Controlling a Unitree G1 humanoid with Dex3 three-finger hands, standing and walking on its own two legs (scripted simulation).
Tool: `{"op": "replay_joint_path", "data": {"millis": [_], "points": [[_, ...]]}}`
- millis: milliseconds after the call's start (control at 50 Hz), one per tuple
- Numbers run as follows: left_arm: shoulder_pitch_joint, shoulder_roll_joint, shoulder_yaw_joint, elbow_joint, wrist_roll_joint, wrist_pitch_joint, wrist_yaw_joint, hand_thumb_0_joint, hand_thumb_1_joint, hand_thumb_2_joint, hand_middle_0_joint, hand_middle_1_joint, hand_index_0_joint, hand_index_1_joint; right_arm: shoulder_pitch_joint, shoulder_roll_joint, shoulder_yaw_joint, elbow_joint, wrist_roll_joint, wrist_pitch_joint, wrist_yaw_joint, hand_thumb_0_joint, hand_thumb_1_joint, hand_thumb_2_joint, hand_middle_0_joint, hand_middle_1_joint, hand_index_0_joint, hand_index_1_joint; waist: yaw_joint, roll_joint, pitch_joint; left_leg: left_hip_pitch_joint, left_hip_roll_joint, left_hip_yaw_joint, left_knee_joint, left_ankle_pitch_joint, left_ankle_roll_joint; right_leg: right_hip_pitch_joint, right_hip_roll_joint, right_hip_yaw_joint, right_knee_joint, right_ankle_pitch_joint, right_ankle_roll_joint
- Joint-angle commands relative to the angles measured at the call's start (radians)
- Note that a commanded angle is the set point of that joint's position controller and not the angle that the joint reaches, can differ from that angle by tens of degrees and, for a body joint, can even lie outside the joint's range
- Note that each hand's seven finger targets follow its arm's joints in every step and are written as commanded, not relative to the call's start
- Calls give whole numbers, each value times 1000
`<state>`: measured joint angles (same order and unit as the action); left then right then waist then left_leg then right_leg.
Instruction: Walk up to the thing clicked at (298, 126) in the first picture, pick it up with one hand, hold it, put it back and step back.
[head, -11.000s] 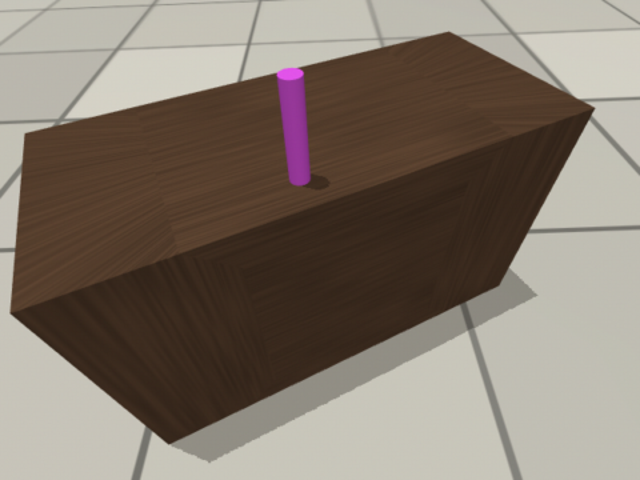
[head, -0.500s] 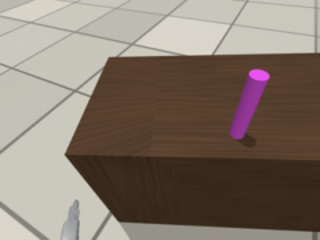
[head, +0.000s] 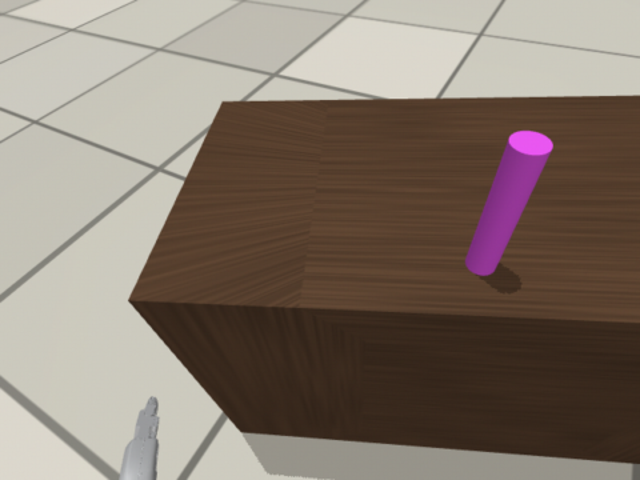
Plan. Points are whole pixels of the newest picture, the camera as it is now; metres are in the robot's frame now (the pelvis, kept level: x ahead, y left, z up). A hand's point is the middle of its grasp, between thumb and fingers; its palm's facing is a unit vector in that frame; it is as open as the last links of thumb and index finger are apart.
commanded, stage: go down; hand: right
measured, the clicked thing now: (501, 213) +0.44 -0.18 +0.10
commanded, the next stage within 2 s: approach in 0.44 s
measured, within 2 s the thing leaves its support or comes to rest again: neither
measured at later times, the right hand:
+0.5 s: hand out of the picture +0.36 -0.37 +0.17, palm faces +0.13 +0.99 +0.00, open 17.5 cm
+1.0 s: hand (567, 253) +0.40 -0.27 +0.07, palm faces +0.00 +1.00 +0.08, open 17.6 cm
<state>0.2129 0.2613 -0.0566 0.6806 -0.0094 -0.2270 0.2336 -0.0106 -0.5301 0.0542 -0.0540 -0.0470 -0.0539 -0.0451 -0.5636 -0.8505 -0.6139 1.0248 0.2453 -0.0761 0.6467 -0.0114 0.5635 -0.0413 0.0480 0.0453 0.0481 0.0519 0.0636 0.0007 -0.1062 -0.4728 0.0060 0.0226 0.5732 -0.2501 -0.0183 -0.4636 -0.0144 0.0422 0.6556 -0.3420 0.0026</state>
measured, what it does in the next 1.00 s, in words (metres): stands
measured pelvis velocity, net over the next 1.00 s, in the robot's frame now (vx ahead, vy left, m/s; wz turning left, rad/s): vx -0.01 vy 0.00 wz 0.01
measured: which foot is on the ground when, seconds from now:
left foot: down 0.00-1.00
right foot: down 0.00-1.00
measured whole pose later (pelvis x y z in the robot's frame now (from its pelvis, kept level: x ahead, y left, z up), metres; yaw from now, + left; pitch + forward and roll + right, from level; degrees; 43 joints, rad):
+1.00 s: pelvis -0.01 +0.00 -0.02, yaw +1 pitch +12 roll +1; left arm 0.25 0.22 -0.05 0.53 0.01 -0.24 0.16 -0.01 -0.53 0.05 -0.06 -0.05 -0.06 -0.05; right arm -0.56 -0.57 -0.46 0.97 0.24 -0.21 0.50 -0.01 0.57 -0.04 0.05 0.04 0.06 0.05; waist 0.10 0.04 -0.10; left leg -0.62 0.01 0.01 0.72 -0.30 -0.02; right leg -0.60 -0.01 0.03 0.78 -0.38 0.01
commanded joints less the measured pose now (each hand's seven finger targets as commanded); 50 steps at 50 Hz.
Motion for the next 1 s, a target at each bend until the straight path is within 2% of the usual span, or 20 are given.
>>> {"op": "replay_joint_path", "data": {"millis": [0, 40, 80, 100, 120, 220, 340, 420, 460, 480, 520, 540, 600, 680, 740, 780, 860, 880, 920, 980], "points": [[-64, 173, 76, -169, -3, -54, 9, 0, -552, 54, -47, -49, -47, -49, -325, -352, -35, -198, 37, -60, 6, 0, 550, -48, 53, 47, 53, 47, -8, -136, -277, 130, -20, 9, -30, 198, 43, 139, 9, 4, -76, 320, -8], [-57, 172, 66, -157, -3, -57, 9, 0, -555, 59, -47, -49, -46, -51, -383, -388, -40, -239, 39, -71, 4, 0, 590, -55, 45, 52, 49, 52, -5, -177, -284, 101, -23, 14, -21, 187, 45, 165, 2, 11, -71, 356, 0], [-33, 196, 97, -166, -3, -57, 12, 0, -553, 57, -47, -50, -47, -50, -395, -410, -56, -258, 37, -75, -4, 0, 586, -53, 45, 51, 49, 51, -2, -175, -334, 103, -22, 11, -16, 213, 45, 204, 5, 10, -56, 396, -2], [-41, 173, 71, -156, -3, -56, 10, 0, -556, 60, -47, -49, -45, -51, -405, -427, -64, -285, 33, -75, -9, 0, 585, -49, 47, 50, 50, 50, -19, -199, -331, 114, -18, 9, -16, 214, 44, 193, 10, 6, -51, 391, -3], [-44, 188, 90, -163, -3, -57, 13, 0, -555, 59, -47, -50, -46, -50, -411, -425, -70, -288, 38, -73, -15, 0, 572, -53, 47, 50, 49, 50, -12, -194, -325, 123, -16, 6, -16, 214, 43, 185, 14, 2, -52, 365, -5], [-58, 168, 72, -146, -2, -48, 9, 0, -555, 58, -45, -47, -44, -48, -397, -436, -74, -270, 24, -44, -23, 0, 548, -52, 50, 48, 50, 48, -30, -222, -309, 116, -22, 15, -16, 207, 49, 183, 5, 10, -53, 421, 5], [-57, 161, 59, -211, -8, -48, 8, 0, -550, 53, -43, -45, -44, -44, -313, -377, -39, -157, 21, -15, 4, 0, 545, -44, 54, 47, 53, 47, -10, -92, -218, 155, -17, 7, -36, 159, 35, 63, 16, -5, -89, 223, -22], [-20, 171, 72, -237, -11, -56, 7, 0, -553, 57, -46, -48, -45, -49, -349, -377, -27, -190, 34, -28, 26, 0, 569, -51, 50, 50, 52, 49, 6, -117, -259, 125, -14, 2, -23, 200, 34, 119, 17, -6, -69, 267, -20], [20, 159, 66, -186, -9, -56, 3, 0, -554, 58, -47, -50, -45, -51, -317, -336, -13, -170, 44, -31, 31, 0, 548, -47, 53, 46, 52, 46, 9, -104, -272, 119, -14, 4, -14, 217, 34, 121, 20, -3, -62, 292, -20], [10, 146, 52, -196, -10, -61, 2, 0, -550, 56, -46, -51, -47, -50, -343, -352, -19, -202, 43, -42, 27, 0, 568, -45, 51, 46, 53, 46, 5, -119, -270, 119, -8, -2, -15, 218, 32, 115, 26, -7, -54, 283, -21], [-8, 194, 96, -200, -7, -63, 7, 0, -574, 66, -45, -37, -30, -51, -363, -425, -72, -269, 40, -57, 6, 0, 611, -53, 45, 55, 55, 55, -14, -156, -306, 138, -4, -5, -7, 209, 36, 120, 29, -9, -53, 273, -21], [4, 185, 84, -182, -6, -59, 7, 0, -576, 68, -50, -43, -36, -58, -378, -431, -76, -313, 44, -62, 1, 0, 587, -22, 72, 40, 69, 40, -25, -196, -307, 122, -8, 0, -6, 192, 42, 141, 24, -5, -57, 280, -12], [-48, 144, 54, -187, -7, -61, 3, 0, -570, 63, -51, -47, -39, -58, -372, -387, -64, -333, 35, -68, -25, 0, 576, -16, 72, 37, 68, 36, -36, -217, -290, 106, -14, 4, 0, 179, 45, 145, 17, -1, -54, 304, -5], [-29, 137, 50, -159, 2, -61, -2, 0, -578, 70, -53, -50, -37, -66, -292, -186, 54, -207, 40, -60, -22, 0, 564, -21, 72, 38, 68, 38, 9, -162, -250, 47, -26, 14, 6, 187, 43, 150, -3, 12, -37, 400, 6], [-70, 125, 35, -168, 2, -61, -10, 0, -571, 64, -53, -51, -43, -62, -328, -122, 103, -212, 40, -79, -23, 0, 559, -45, 65, 45, 66, 45, 15, -147, -226, 30, -18, 5, 17, 177, 40, 114, -2, 4, -29, 343, -1], [-23, 159, 74, -160, 6, -64, -12, 0, -562, 56, -52, -51, -46, -57, -320, -53, 137, -191, 47, -96, -31, 0, 582, -45, 59, 47, 63, 47, 51, -85, -243, 15, -20, 6, 29, 184, 34, 107, -2, 5, -22, 308, -7], [31, 135, 62, -230, 9, -60, -34, 0, -549, 47, -53, -55, -54, -55, -365, -57, 123, -231, 43, -156, -89, 0, 551, -55, 58, 47, 63, 46, 53, -67, -267, -12, -22, 10, 56, 155, 28, 81, 5, 1, 4, 259, -12], [72, 143, 85, -225, 10, -57, -39, 0, -545, 43, -53, -55, -55, -53, -369, -59, 106, -236, 46, -178, -107, 0, 571, -57, 52, 49, 60, 49, 57, -64, -270, -29, -25, 11, 68, 151, 27, 81, 2, 3, 16, 264, -8], [72, 146, 102, -270, 14, -51, -55, 0, -535, 35, -51, -55, -60, -46, -406, -93, 75, -303, 35, -216, -158, 0, 593, -66, 38, 53, 50, 53, 42, -123, -318, -30, -21, 2, 86, 152, 28, 76, 11, -9, 36, 254, -5], [89, 109, 98, -276, 22, -35, -85, 0, -545, 40, -55, -55, -65, -45, -350, -54, 64, -274, 2, -259, -221, 0, 570, -51, 47, 44, 50, 44, 8, -161, -299, -62, -22, -9, 129, 134, 34, 3, 17, -18, 72, 244, 2]]}}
